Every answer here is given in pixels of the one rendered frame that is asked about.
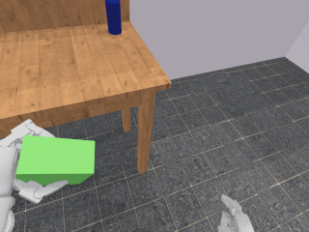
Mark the table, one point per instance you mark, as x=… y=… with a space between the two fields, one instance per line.
x=60 y=64

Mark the left robot hand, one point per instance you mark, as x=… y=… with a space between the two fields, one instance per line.
x=10 y=146

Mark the robot left forearm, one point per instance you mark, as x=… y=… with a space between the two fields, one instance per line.
x=6 y=215

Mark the right robot hand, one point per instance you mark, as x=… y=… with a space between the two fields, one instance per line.
x=240 y=221

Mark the sponge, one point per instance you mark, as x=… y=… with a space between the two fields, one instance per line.
x=46 y=160

